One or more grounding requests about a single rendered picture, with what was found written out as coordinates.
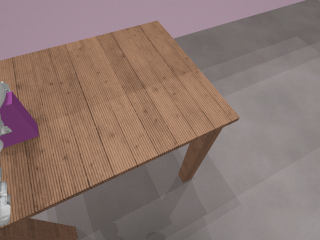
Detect robot left hand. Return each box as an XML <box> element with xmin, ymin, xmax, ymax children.
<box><xmin>0</xmin><ymin>81</ymin><xmax>12</xmax><ymax>136</ymax></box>

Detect table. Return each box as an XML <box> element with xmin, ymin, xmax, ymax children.
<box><xmin>0</xmin><ymin>20</ymin><xmax>240</xmax><ymax>240</ymax></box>

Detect sponge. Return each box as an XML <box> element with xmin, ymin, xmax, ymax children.
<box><xmin>0</xmin><ymin>91</ymin><xmax>39</xmax><ymax>148</ymax></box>

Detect robot left upper arm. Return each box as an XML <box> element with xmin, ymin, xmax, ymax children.
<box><xmin>0</xmin><ymin>181</ymin><xmax>11</xmax><ymax>227</ymax></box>

